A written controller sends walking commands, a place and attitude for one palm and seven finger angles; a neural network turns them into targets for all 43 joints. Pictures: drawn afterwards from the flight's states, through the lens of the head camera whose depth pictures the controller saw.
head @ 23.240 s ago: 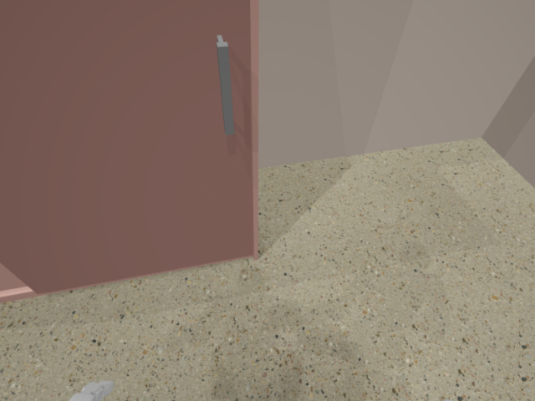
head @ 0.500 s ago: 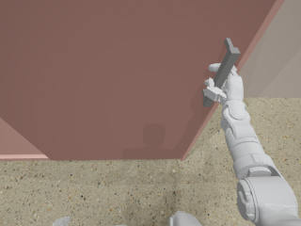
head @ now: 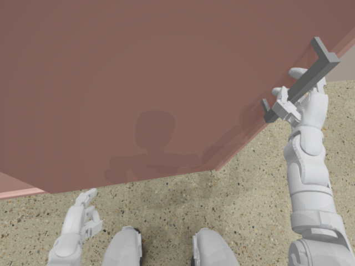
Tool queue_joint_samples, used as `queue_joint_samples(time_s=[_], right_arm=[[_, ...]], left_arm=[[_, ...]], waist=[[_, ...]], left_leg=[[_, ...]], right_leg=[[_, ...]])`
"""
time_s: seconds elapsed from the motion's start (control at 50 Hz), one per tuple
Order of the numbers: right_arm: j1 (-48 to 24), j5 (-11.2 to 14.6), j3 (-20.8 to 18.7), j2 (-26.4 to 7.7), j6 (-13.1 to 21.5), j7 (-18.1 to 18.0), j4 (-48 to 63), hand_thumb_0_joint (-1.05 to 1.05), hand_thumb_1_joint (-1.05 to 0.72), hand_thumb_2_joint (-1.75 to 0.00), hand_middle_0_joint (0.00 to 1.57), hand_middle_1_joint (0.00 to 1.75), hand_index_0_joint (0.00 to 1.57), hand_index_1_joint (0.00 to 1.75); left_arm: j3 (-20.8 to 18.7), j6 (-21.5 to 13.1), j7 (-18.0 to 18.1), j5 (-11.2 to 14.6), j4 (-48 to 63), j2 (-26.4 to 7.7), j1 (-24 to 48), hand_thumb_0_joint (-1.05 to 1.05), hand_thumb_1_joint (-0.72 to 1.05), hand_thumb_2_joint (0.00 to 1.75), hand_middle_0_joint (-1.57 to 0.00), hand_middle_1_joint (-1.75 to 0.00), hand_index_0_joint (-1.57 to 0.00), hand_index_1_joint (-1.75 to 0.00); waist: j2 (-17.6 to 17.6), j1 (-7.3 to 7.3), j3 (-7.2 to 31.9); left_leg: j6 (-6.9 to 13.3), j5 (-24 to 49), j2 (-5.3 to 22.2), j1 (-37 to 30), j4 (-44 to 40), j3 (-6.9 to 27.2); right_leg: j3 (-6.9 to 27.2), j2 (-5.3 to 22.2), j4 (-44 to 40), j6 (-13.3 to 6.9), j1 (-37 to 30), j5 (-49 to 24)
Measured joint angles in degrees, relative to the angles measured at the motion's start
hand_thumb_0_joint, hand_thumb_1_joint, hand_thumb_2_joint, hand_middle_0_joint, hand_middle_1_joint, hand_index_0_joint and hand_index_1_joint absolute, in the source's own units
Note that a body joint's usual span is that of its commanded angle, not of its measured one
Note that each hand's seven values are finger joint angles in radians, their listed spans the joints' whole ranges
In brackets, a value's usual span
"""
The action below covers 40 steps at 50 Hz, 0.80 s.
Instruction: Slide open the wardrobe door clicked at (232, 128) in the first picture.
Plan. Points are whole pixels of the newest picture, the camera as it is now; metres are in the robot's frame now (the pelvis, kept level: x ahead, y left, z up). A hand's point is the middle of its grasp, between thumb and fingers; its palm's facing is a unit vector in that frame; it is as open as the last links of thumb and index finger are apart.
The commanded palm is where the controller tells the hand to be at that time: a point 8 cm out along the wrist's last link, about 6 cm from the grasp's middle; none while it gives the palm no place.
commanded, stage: step sideways, sliding the door along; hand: right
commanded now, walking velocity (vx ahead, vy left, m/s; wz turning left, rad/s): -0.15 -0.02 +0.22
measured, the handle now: (289, 86) +0.46 -0.24 +0.09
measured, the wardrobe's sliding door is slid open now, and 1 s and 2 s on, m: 0.02 0.26 0.43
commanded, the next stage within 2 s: none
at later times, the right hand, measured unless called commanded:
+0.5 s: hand (229, 109) +0.39 -0.09 +0.10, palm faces +0.26 +0.97 -0.06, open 6.0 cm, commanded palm +0.36 -0.07 +0.10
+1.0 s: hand (177, 121) +0.36 +0.01 +0.09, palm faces -0.04 +0.99 -0.13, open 6.1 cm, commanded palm +0.34 +0.00 +0.10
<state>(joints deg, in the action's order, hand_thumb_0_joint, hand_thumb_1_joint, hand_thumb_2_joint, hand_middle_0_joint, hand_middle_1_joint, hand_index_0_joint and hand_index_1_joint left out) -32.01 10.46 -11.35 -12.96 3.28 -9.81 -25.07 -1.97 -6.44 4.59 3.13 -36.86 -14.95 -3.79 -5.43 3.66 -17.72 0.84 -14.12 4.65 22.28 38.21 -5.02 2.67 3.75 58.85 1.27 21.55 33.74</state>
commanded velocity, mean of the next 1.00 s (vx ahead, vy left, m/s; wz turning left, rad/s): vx -0.27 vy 0.18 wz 0.20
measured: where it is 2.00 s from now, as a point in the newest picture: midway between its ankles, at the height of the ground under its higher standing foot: outside the picture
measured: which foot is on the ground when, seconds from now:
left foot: down 0.00-0.12, up 0.14-0.44, down 0.46-0.78, up 0.80-1.00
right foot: up 0.00-0.08, down 0.10-0.50, up 0.52-0.76, down 0.78-1.00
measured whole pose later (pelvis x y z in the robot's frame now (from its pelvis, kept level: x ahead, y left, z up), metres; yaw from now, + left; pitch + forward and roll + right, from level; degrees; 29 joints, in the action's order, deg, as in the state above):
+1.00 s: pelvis +0.03 +0.09 +0.01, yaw +11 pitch -3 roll +1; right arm -1.1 2.8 0.8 -9.0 5.0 -7.8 2.0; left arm 1.0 -5.9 0.3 -0.5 -30.8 -9.7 -8.5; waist -3.2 3.0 -10.0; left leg -2.4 -26.2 1.0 23.2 49.8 -0.7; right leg -8.0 14.6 29.8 6.7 14.4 10.8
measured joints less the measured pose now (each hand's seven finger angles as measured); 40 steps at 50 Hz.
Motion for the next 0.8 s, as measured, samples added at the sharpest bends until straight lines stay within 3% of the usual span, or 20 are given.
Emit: queue_joint_samples(time_s=[0.06, 0.1, 0.12, 0.18, 0.24, 0.34, 0.42, 0.46, 0.5, 0.52, 0.58, 0.62, 0.66, 0.74, 0.78, 0.8], right_arm=[[2.42, -1.2, 1.67, 2.22, 0.2, -1.34, 4.69, 0.02, -0.71, -0.87, 0.4, 1.26, 0.13, 1.4], [3.78, -1.92, 3.88, 3.39, 0.63, -1.86, 8.21, 0.03, -0.72, -0.87, 0.41, 1.28, 0.13, 1.4], [4.09, -2.15, 5.27, 3.74, 0.96, -1.93, 9.83, 0.03, -0.72, -0.87, 0.41, 1.3, 0.13, 1.4], [5.26, -3.79, 8.92, 4.68, 1.93, -1.36, 12.83, 0.04, -0.75, -0.86, 0.37, 1.33, 0.17, 1.4], [8.88, -4.79, 11.23, 6.08, 1.93, -1.41, 15.73, 0.04, -0.76, -0.85, 0.35, 1.34, 0.2, 1.4], [17.07, -4.65, 13.31, 7.82, 1.68, -1.29, 21.38, 0.04, -0.77, -0.83, 0.33, 1.35, 0.25, 1.4], [23.26, -4.25, 13.66, 7.98, 1.89, -0.64, 25.62, 0.04, -0.76, -0.84, 0.35, 1.35, 0.26, 1.4], [25.75, -4.09, 13.5, 7.93, 2.04, -0.16, 27.2, 0.03, -0.75, -0.84, 0.37, 1.35, 0.26, 1.4], [27.83, -4.05, 13.43, 8.98, 2.34, 0.1, 27.88, 0.03, -0.74, -0.85, 0.38, 1.34, 0.26, 1.4], [28.8, -4.18, 13.46, 9.58, 2.48, 0.13, 28.29, 0.03, -0.74, -0.85, 0.38, 1.33, 0.26, 1.4], [31.6, -4.85, 13.79, 10.59, 3.66, -0.09, 29.8, 0.03, -0.75, -0.84, 0.36, 1.32, 0.27, 1.4], [33.44, -5.53, 14.25, 10.86, 4.45, -0.36, 31.28, 0.03, -0.75, -0.84, 0.34, 1.32, 0.28, 1.4], [34.75, -6.46, 15.02, 10.89, 5.11, -0.55, 32.67, 0.03, -0.76, -0.83, 0.33, 1.32, 0.29, 1.4], [36.72, -7.63, 17.09, 9.57, 6.29, 0.27, 34.45, 0.03, -0.77, -0.83, 0.33, 1.35, 0.28, 1.39], [37.21, -7.54, 18.0, 7.92, 6.58, 1.2, 34.89, 0.03, -0.76, -0.82, 0.35, 1.36, 0.28, 1.39], [36.32, -7.63, 18.17, 6.41, 6.69, 1.73, 34.37, 0.02, -0.76, -0.81, 0.36, 1.37, 0.27, 1.39]], left_arm=[[-0.9, -0.89, 0.82, 0.12, 0.11, -2.42, -0.02, 0.01, 0.91, 0.9, -0.2, -0.3, -0.2, -0.3], [-1.4, -0.91, 0.91, 0.05, 0.54, -3.36, -0.58, 0.01, 0.91, 0.9, -0.2, -0.3, -0.2, -0.3], [-1.93, -0.81, 0.77, 0.05, 0.64, -3.13, -0.76, 0.01, 0.91, 0.9, -0.2, -0.3, -0.2, -0.3], [-2.43, -1.27, -1.42, -0.04, 1.06, -1.26, -1.6, 0.01, 0.91, 0.9, -0.19, -0.3, -0.2, -0.3], [-1.31, -2.81, -3.57, -0.3, 2.44, 0.54, -2.92, 0.02, 0.91, 0.9, -0.19, -0.3, -0.2, -0.3], [1.6, -3.96, -5.08, -1.08, 5.22, 4.08, -4.41, 0.02, 0.91, 0.9, -0.19, -0.3, -0.2, -0.3], [4.02, -3.92, -5.63, -1.9, 6.41, 6.46, -4.44, 0.01, 0.9, 0.9, -0.2, -0.3, -0.2, -0.3], [4.98, -3.51, -5.82, -2.03, 6.53, 7.17, -4.33, 0.01, 0.9, 0.9, -0.2, -0.3, -0.2, -0.3], [5.44, -2.77, -5.76, -1.85, 5.89, 6.62, -3.68, 0.01, 0.9, 0.9, -0.2, -0.3, -0.21, -0.3], [5.52, -2.19, -5.5, -1.69, 5.54, 6.11, -3.11, 0.01, 0.9, 0.9, -0.2, -0.3, -0.21, -0.3], [4.8, -1.38, -4.34, -1.82, 5.02, 4.46, -0.81, 0.02, 0.9, 0.9, -0.2, -0.3, -0.21, -0.3], [4.12, -1.37, -3.91, -1.94, 5.21, 3.26, 0.55, 0.02, 0.9, 0.9, -0.2, -0.3, -0.21, -0.3], [3.97, -0.36, -4.27, -2.39, 5.24, 2.18, 1.38, 0.02, 0.91, 0.9, -0.2, -0.3, -0.23, -0.31], [2.13, 1.05, -3.91, -2.62, 6.09, 1.27, 1.07, 0.01, 0.91, 0.9, -0.2, -0.3, -0.23, -0.32], [1.2, 1.43, -3.57, -2.69, 6.59, 0.82, 0.3, 0.01, 0.91, 0.9, -0.2, -0.3, -0.23, -0.31], [0.59, 1.5, -3.37, -2.8, 6.34, 1.46, 0.22, 0.01, 0.91, 0.9, -0.2, -0.3, -0.22, -0.31]], waist=[[0.04, -0.85, 1.19], [-0.16, -0.74, 1.9], [0.48, -0.2, 1.68], [2.86, 3.24, 0.42], [2.01, 4.71, 0.98], [0.6, 6.35, 2.49], [0.3, 6.66, 2.96], [0.2, 6.12, 3.0], [-1.86, 4.79, 3.03], [-2.14, 4.4, 3.44], [0.46, 4.24, 3.87], [2.29, 3.19, 3.55], [4.1, 2.11, 3.22], [5.95, -0.04, 4.54], [5.1, -1.03, 6.38], [6.04, -1.22, 6.34]], left_leg=[[0.23, 1.2, 0.69, 0.65, -1.66, -1.53], [-0.04, 0.75, -0.12, 1.44, -0.15, -2.32], [-0.61, 0.26, -0.44, 2.09, 1.77, -1.69], [-0.86, -10.68, -2.42, 4.74, 13.63, 3.03], [-0.94, -12.66, -3.32, 5.42, 19.5, 3.49], [-1.62, -7.47, -2.67, 3.12, 13.9, 2.33], [-2.13, -2.13, -3.09, -0.13, 5.57, 0.5], [-1.36, 0.67, -3.5, -2.97, 0.85, -0.88], [1.76, -2.49, -4.61, -6.09, -1.3, -2.98], [2.74, -3.24, -4.69, -6.06, -1.34, -3.41], [3.42, -2.11, -3.34, -4.1, -1.21, -1.11], [3.7, -0.06, -2.94, -3.88, -3.27, 0.28], [3.99, 1.79, -2.71, -3.73, -5.09, 1.48], [3.02, 1.62, -3.37, -2.87, -5.35, 2.99], [1.73, -0.46, -5.16, -0.74, -1.05, 3.01], [0.63, -5.65, -5.19, 0.98, 4.28, 3.82]], right_leg=[[-3.49, -3.2, -10.29, -0.16, -0.48, -4.04], [-5.72, -2.7, -20.5, -0.86, -3.58, -16.38], [-5.88, -2.41, -22.07, -1.45, -4.61, -17.06], [-6.71, -1.56, -22.25, -1.72, -6.78, -12.87], [-6.8, 0.57, -24.53, -0.92, -9.18, -12.53], [-8.95, 2.75, -27.67, 0.51, -13.76, -12.2], [-10.84, 3.46, -25.58, 1.71, -16.21, -10.23], [-11.96, 4.2, -21.08, 1.91, -15.79, -9.6], [-11.64, 6.7, -13.82, 1.38, -13.11, -12.48], [-10.11, 6.34, -8.55, 1.06, -10.34, -13.5], [-5.12, -0.53, 3.14, 0.48, -3.13, -0.59], [-4.07, -2.8, 0.96, 0.65, -0.65, 2.26], [-4.39, -3.42, -5.72, 1.05, 0.28, 0.62], [-7.28, -2.0, -21.93, 1.51, -2.37, -14.37], [-8.12, 0.61, -27.75, -0.12, -5.38, -26.37], [-8.83, 0.81, -26.76, 0.07, -5.67, -23.97]])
